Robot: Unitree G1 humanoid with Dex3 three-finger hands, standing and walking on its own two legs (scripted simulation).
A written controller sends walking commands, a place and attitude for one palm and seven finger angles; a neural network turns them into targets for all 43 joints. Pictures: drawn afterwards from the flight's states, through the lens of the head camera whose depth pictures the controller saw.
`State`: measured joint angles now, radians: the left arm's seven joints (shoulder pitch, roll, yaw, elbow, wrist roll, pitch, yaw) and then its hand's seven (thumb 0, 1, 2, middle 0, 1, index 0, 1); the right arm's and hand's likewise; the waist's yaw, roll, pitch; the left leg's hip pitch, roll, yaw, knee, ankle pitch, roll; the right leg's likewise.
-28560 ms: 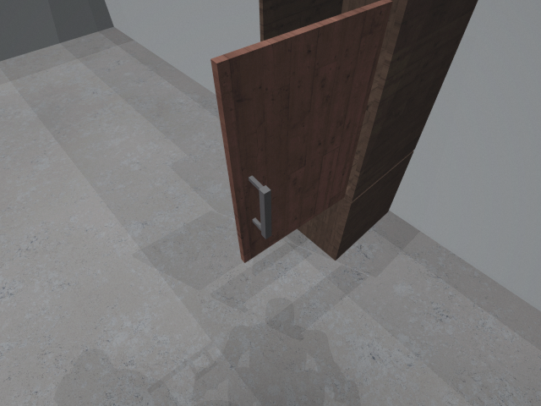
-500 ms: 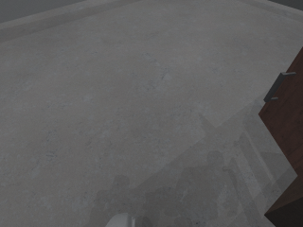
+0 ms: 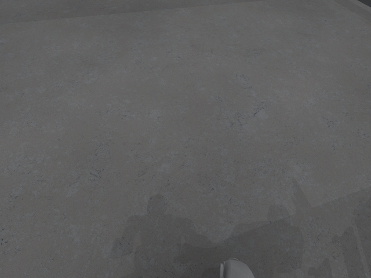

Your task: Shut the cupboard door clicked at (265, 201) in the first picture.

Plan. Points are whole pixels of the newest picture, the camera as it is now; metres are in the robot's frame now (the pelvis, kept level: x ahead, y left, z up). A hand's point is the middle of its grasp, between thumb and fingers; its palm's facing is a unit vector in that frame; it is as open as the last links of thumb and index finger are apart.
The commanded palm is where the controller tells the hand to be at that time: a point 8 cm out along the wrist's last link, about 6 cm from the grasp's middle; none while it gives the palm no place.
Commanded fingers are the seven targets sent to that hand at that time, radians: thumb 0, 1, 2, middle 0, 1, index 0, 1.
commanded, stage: walk to a spot facing it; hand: left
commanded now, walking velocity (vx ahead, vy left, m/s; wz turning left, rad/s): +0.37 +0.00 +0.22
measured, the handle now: out of the picture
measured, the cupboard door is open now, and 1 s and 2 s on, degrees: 61 61 61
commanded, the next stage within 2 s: turn to face it in 0.56 s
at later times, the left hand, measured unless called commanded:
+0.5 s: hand (140, 234) +0.24 +0.13 -0.16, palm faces +0.24 -0.94 -0.24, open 7.2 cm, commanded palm none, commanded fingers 0.00 0.90 0.90 -0.20 -0.30 -0.20 -0.30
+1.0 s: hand (128, 201) +0.33 +0.18 -0.17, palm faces +0.31 -0.93 -0.21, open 7.4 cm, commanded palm none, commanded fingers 0.00 0.90 0.90 -0.20 -0.30 -0.20 -0.30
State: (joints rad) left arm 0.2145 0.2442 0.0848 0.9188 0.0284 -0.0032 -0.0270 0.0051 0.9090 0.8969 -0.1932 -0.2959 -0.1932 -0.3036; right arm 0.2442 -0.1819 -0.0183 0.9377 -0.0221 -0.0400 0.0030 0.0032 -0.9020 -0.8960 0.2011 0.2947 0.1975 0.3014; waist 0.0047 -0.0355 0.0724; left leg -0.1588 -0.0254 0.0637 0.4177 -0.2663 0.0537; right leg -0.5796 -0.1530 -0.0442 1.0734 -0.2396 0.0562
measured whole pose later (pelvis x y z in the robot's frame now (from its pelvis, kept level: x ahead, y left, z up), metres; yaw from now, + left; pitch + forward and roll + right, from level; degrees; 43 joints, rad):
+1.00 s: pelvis +0.34 -0.01 -0.01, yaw +13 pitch -1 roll -1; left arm 0.26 0.18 0.06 0.94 0.02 0.05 0.00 0.00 0.91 0.90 -0.19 -0.30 -0.19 -0.30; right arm 0.10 -0.15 0.01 0.92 -0.03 0.03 -0.01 0.00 -0.90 -0.90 0.20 0.30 0.20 0.30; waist 0.04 0.02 0.05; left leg -0.31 0.07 0.18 0.54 -0.22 0.05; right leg -0.40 -0.07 -0.05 0.89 -0.45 0.02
